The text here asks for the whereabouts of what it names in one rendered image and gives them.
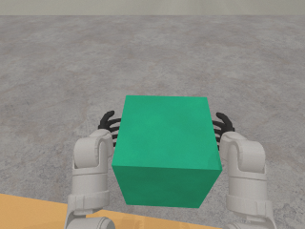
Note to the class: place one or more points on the left robot forearm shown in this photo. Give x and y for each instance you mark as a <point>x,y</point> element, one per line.
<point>89,185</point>

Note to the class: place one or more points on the right robot forearm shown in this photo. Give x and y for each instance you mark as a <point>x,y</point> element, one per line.
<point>247,172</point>

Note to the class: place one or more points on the robot right hand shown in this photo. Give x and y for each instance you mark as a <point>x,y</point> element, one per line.
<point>227,126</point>

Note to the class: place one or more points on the robot left upper arm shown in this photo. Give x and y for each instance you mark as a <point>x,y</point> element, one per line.
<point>91,223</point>

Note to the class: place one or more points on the robot left hand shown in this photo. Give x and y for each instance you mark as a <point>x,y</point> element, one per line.
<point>105,124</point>

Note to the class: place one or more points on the carton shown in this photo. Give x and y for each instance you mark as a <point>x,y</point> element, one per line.
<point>166,152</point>

